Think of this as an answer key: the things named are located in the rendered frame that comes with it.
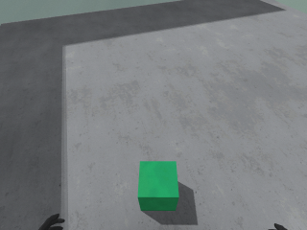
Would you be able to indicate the robot left hand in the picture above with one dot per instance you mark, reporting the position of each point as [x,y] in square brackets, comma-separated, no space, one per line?
[51,221]

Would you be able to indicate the carton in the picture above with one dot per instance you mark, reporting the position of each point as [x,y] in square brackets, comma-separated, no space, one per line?
[158,186]

